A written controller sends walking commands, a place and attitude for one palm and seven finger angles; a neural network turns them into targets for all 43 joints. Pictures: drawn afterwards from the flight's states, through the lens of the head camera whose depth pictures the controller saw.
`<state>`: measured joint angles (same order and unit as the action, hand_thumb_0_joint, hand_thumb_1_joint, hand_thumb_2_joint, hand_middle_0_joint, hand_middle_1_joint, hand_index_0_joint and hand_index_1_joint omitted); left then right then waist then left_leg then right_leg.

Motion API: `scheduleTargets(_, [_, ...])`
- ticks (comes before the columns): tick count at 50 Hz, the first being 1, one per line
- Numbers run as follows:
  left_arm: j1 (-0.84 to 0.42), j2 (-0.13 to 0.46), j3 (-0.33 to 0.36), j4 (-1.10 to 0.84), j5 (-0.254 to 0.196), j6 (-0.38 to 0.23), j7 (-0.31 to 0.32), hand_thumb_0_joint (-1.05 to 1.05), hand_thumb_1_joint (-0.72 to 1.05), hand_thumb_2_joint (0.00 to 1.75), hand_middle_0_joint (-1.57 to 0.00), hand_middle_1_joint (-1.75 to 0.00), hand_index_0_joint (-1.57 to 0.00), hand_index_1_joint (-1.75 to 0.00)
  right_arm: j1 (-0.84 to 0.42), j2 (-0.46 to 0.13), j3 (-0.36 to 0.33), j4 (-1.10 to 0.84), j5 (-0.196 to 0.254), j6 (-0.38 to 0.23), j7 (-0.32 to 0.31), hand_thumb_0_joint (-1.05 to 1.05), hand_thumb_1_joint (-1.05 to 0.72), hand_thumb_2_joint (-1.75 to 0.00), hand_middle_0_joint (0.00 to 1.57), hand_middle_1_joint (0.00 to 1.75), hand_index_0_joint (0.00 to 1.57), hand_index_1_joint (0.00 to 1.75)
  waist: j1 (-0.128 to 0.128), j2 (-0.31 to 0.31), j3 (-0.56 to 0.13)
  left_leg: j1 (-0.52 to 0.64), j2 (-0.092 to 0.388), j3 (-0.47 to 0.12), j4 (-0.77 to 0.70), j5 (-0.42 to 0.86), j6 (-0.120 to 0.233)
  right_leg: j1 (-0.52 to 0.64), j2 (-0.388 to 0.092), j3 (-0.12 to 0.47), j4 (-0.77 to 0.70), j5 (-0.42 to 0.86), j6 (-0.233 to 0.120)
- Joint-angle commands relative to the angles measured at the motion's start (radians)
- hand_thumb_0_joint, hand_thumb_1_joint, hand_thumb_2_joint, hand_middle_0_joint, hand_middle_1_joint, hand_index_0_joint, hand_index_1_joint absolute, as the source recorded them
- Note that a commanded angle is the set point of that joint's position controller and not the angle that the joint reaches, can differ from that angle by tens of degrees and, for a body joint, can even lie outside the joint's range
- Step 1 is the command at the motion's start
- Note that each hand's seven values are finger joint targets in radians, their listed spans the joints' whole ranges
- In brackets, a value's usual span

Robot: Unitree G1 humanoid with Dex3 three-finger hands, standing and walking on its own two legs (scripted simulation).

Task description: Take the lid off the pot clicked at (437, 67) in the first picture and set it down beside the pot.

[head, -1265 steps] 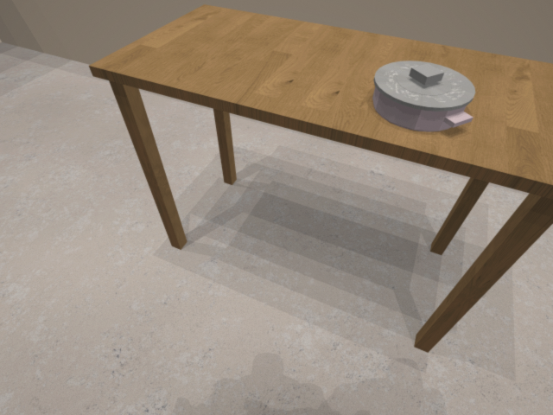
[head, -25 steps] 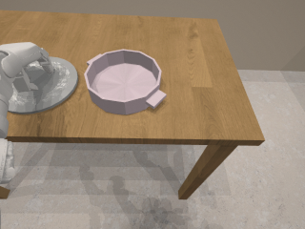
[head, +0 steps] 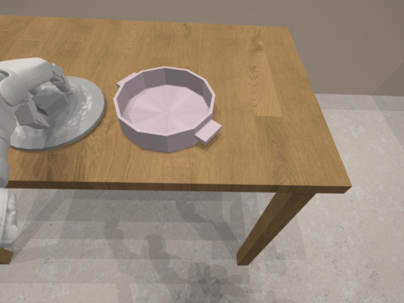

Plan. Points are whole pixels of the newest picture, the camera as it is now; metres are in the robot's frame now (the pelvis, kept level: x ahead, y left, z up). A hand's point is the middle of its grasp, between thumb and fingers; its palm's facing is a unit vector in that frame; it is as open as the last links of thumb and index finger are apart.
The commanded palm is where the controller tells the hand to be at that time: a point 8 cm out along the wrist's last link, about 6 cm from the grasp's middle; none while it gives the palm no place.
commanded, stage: raise the empty hand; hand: left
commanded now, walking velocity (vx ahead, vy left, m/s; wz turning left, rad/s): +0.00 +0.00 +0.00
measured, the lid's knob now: (47, 101) +0.49 +0.31 +0.11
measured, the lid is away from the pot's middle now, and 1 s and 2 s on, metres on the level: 0.24 0.24 0.24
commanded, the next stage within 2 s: draw the hand back to the body in 1.36 s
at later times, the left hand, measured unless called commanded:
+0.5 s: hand (23, 82) +0.46 +0.30 +0.19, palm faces -0.29 -0.08 -0.95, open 11.0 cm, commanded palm +0.45 +0.30 +0.25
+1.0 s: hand (7, 50) +0.47 +0.30 +0.24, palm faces -0.22 -0.06 -0.97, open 11.1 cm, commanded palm +0.45 +0.30 +0.31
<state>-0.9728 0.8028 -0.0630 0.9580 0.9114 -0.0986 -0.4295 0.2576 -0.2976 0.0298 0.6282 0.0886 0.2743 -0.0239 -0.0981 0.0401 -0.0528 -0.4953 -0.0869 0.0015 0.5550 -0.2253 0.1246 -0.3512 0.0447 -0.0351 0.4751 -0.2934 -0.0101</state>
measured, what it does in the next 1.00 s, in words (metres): stands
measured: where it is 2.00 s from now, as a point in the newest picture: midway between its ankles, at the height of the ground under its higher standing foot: outside the picture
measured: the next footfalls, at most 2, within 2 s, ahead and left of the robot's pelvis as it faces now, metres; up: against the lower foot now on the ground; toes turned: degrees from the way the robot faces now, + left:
none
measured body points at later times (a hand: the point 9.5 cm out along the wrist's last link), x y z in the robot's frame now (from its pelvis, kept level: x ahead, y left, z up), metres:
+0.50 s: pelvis +0.00 +0.00 +0.00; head +0.05 +0.01 +0.45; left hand +0.47 +0.30 +0.24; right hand +0.07 -0.27 -0.12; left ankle +0.02 +0.03 -0.73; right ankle -0.04 -0.12 -0.73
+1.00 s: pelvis +0.00 +0.00 +0.01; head +0.05 +0.00 +0.45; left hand +0.47 +0.30 +0.29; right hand +0.08 -0.27 -0.12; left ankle +0.02 +0.03 -0.73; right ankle -0.04 -0.12 -0.73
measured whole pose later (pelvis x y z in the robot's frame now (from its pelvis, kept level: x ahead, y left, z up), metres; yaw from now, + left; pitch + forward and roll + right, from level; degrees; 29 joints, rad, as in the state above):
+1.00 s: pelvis +0.00 +0.00 +0.01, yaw +1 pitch +9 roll -2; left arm -1.20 0.83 -0.15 0.93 0.94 0.07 -0.52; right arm 0.25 -0.30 0.03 0.65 0.09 0.24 -0.02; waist -0.09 0.05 -0.05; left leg -0.44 -0.11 -0.01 0.48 -0.19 0.12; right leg -0.31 0.03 -0.04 0.42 -0.27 -0.01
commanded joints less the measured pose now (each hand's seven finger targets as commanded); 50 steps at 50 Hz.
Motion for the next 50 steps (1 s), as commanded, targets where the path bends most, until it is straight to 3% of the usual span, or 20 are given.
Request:
scheduleTargets(1, [-0.517,0.24,0.024,-0.173,0.0,0.024,0.039,0.0,-0.17,0.97,-0.53,-0.51,-0.53,-0.51,0.022,-0.169,-0.064,-0.086,-0.009,-0.013,-0.011,0.0,-0.9,-0.9,0.2,0.3,0.2,0.3,-0.012,0.083,-0.351,0.465,0.069,-0.134,-0.021,0.379,-0.071,-0.127,0.04,-0.001,-0.042,0.179,-0.047])
scheduleTargets(3, [-0.524,0.266,0.042,-0.197,0.012,0.022,0.045,0.0,-0.17,0.97,-0.54,-0.5,-0.54,-0.5,0.026,-0.169,-0.066,-0.088,-0.009,-0.016,-0.011,0.0,-0.9,-0.9,0.2,0.3,0.2,0.3,-0.006,0.117,-0.369,0.502,0.072,-0.151,-0.022,0.367,-0.079,-0.146,0.043,0.001,-0.046,0.146,-0.052])
scheduleTargets(6, [-0.581,0.348,0.106,-0.287,0.011,0.009,0.053,0.0,-0.17,0.97,-0.54,-0.5,-0.54,-0.5,0.02,-0.168,-0.063,-0.098,-0.014,-0.021,-0.018,0.0,-0.9,-0.9,0.2,0.3,0.2,0.3,0.002,0.151,-0.458,0.559,0.074,-0.16,-0.021,0.422,-0.086,-0.108,0.042,0.008,-0.047,0.165,-0.056])
scheduleTargets(10, [-0.569,0.277,0.056,-0.193,-0.008,0.031,0.039,0.0,-0.17,0.97,-0.54,-0.5,-0.54,-0.5,0.03,-0.167,-0.063,-0.083,-0.008,-0.032,-0.022,0.0,-0.9,-0.9,0.2,0.3,0.2,0.3,-0.009,0.113,-0.397,0.535,0.072,-0.155,-0.032,0.419,-0.085,-0.124,0.045,-0.003,-0.06,0.17,-0.056])
scheduleTargets(11, [-0.576,0.277,0.052,-0.157,-0.001,0.04,0.037,0.0,-0.17,0.97,-0.54,-0.5,-0.54,-0.5,0.035,-0.17,-0.062,-0.07,-0.01,-0.029,-0.021,0.0,-0.9,-0.9,0.2,0.3,0.2,0.3,-0.013,0.096,-0.372,0.515,0.076,-0.165,-0.043,0.361,-0.087,-0.136,0.044,-0.004,-0.059,0.144,-0.052])
scheduleTargets(15, [-0.545,0.239,0.016,-0.125,0.009,0.057,0.028,0.0,-0.17,0.97,-0.54,-0.5,-0.54,-0.5,0.018,-0.169,-0.058,-0.082,-0.007,-0.037,-0.015,0.0,-0.9,-0.9,0.2,0.3,0.2,0.3,0.001,0.099,-0.36,0.488,0.064,-0.145,-0.044,0.369,-0.09,-0.106,0.04,-0.003,-0.055,0.159,-0.06])
scheduleTargets(17, [-0.61,0.237,0.005,-0.196,0.018,0.063,0.022,0.0,-0.17,0.97,-0.54,-0.5,-0.54,-0.5,0.011,-0.168,-0.062,-0.084,-0.011,-0.033,-0.01,0.0,-0.9,-0.9,0.2,0.3,0.2,0.3,-0.003,0.11,-0.399,0.523,0.069,-0.163,-0.046,0.384,-0.095,-0.11,0.041,0.0,-0.056,0.154,-0.057])
scheduleTargets(23, [-0.604,0.33,0.079,-0.199,0.0,0.079,0.002,0.0,-0.17,0.97,-0.54,-0.5,-0.54,-0.5,0.008,-0.166,-0.058,-0.089,-0.01,-0.04,-0.015,0.0,-0.9,-0.9,0.2,0.3,0.2,0.3,0.007,0.048,-0.411,0.489,0.058,-0.138,-0.047,0.401,-0.072,-0.037,0.036,0.008,-0.062,0.205,-0.049])
scheduleTargets(25, [-0.604,0.293,0.04,-0.174,0.005,0.086,-0.006,0.0,-0.17,0.97,-0.54,-0.5,-0.54,-0.5,0.0,-0.168,-0.054,-0.09,-0.006,-0.042,-0.016,0.0,-0.9,-0.9,0.2,0.3,0.2,0.3,0.002,0.067,-0.369,0.486,0.063,-0.139,-0.051,0.426,-0.083,-0.062,0.036,-0.001,-0.063,0.201,-0.053])
scheduleTargets(28, [-0.623,0.26,0.002,-0.101,0.018,0.11,-0.012,0.0,-0.17,0.97,-0.54,-0.5,-0.54,-0.5,0.009,-0.165,-0.051,-0.077,-0.007,-0.04,-0.014,0.0,-0.9,-0.9,0.2,0.3,0.2,0.3,-0.004,0.053,-0.305,0.444,0.062,-0.142,-0.071,0.29,-0.078,-0.087,0.035,-0.003,-0.071,0.142,-0.052])
scheduleTargets(31, [-0.703,0.3,0.016,-0.169,0.029,0.108,-0.01,0.0,-0.17,0.97,-0.54,-0.5,-0.54,-0.5,0.004,-0.167,-0.05,-0.087,-0.008,-0.041,-0.018,0.0,-0.9,-0.9,0.2,0.3,0.2,0.3,-0.001,0.09,-0.372,0.476,0.06,-0.141,-0.07,0.312,-0.08,-0.059,0.033,0.003,-0.068,0.157,-0.057])
scheduleTargets(35, [-0.757,0.281,-0.002,-0.198,0.028,0.113,-0.019,0.0,-0.17,0.97,-0.54,-0.5,-0.54,-0.5,0.009,-0.166,-0.053,-0.085,-0.01,-0.055,-0.023,0.0,-0.9,-0.9,0.2,0.3,0.2,0.3,-0.01,0.111,-0.41,0.532,0.062,-0.15,-0.062,0.378,-0.085,-0.073,0.036,0.002,-0.078,0.172,-0.057])
scheduleTargets(37, [-0.766,0.263,-0.016,-0.156,0.029,0.121,-0.025,0.0,-0.17,0.97,-0.54,-0.5,-0.54,-0.5,0.014,-0.163,-0.052,-0.067,-0.01,-0.057,-0.022,0.0,-0.9,-0.9,0.2,0.3,0.2,0.3,-0.016,0.105,-0.389,0.527,0.064,-0.153,-0.067,0.347,-0.082,-0.089,0.036,-0.001,-0.083,0.153,-0.053])
scheduleTargets(38, [-0.751,0.287,0.006,-0.159,0.026,0.123,-0.025,0.0,-0.17,0.97,-0.54,-0.5,-0.54,-0.5,0.024,-0.164,-0.054,-0.064,-0.011,-0.059,-0.022,0.0,-0.9,-0.9,0.2,0.3,0.2,0.3,-0.011,0.088,-0.405,0.528,0.062,-0.148,-0.068,0.353,-0.079,-0.07,0.034,0.002,-0.084,0.165,-0.051])
scheduleTargets(41, [-0.743,0.298,0.019,-0.223,0.029,0.132,-0.029,0.0,-0.17,0.97,-0.54,-0.5,-0.54,-0.5,0.009,-0.166,-0.055,-0.076,-0.013,-0.063,-0.013,0.0,-0.9,-0.9,0.2,0.3,0.2,0.3,0.0,0.124,-0.449,0.568,0.064,-0.15,-0.05,0.505,-0.093,-0.056,0.037,0.004,-0.075,0.214,-0.053])
scheduleTargets(44, [-0.723,0.231,-0.03,-0.181,0.026,0.158,-0.04,0.0,-0.17,0.97,-0.54,-0.5,-0.54,-0.5,0.004,-0.163,-0.054,-0.072,-0.01,-0.06,-0.003,0.0,-0.9,-0.9,0.2,0.3,0.2,0.3,-0.008,0.105,-0.381,0.547,0.072,-0.157,-0.063,0.472,-0.1,-0.093,0.038,-0.005,-0.083,0.178,-0.051])
scheduleTargets(45, [-0.713,0.216,-0.04,-0.209,0.019,0.162,-0.045,0.0,-0.17,0.97,-0.54,-0.5,-0.54,-0.5,-0.001,-0.167,-0.055,-0.079,-0.007,-0.064,-0.001,0.0,-0.9,-0.9,0.2,0.3,0.2,0.3,-0.006,0.121,-0.38,0.559,0.073,-0.154,-0.058,0.521,-0.107,-0.091,0.038,-0.007,-0.086,0.192,-0.055])
scheduleTargets(46, [-0.716,0.287,0.019,-0.246,0.024,0.166,-0.041,0.0,-0.17,0.97,-0.54,-0.5,-0.54,-0.5,-0.001,-0.17,-0.055,-0.083,-0.011,-0.063,0.001,0.0,-0.9,-0.9,0.2,0.3,0.2,0.3,0.007,0.099,-0.425,0.57,0.076,-0.162,-0.062,0.519,-0.105,-0.064,0.038,-0.002,-0.08,0.192,-0.051])
scheduleTargets(47, [-0.728,0.254,-0.014,-0.216,0.028,0.172,-0.044,0.0,-0.17,0.97,-0.54,-0.5,-0.54,-0.5,-0.01,-0.165,-0.051,-0.084,-0.009,-0.064,0.0,0.0,-0.9,-0.9,0.2,0.3,0.2,0.3,-0.002,0.108,-0.399,0.558,0.071,-0.157,-0.061,0.511,-0.101,-0.076,0.038,-0.001,-0.082,0.19,-0.053])
scheduleTargets(50, [-0.75,0.266,-0.005,-0.218,0.024,0.189,-0.049,0.0,-0.17,0.97,-0.54,-0.5,-0.54,-0.5,-0.005,-0.168,-0.05,-0.083,-0.008,-0.067,-0.005,0.0,-0.9,-0.9,0.2,0.3,0.2,0.3,-0.001,0.077,-0.399,0.54,0.068,-0.149,-0.071,0.479,-0.098,-0.052,0.034,-0.004,-0.089,0.194,-0.054])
